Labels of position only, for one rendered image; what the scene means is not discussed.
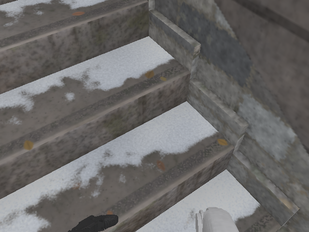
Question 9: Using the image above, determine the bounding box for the robot left hand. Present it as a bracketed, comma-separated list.
[68, 215, 119, 232]

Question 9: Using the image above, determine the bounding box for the robot right thigh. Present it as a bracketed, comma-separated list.
[195, 208, 239, 232]

